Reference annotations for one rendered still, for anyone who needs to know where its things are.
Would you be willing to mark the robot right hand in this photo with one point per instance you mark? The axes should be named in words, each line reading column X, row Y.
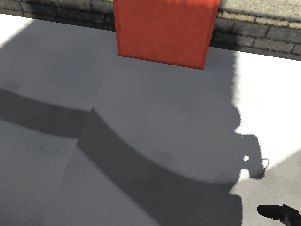
column 284, row 214

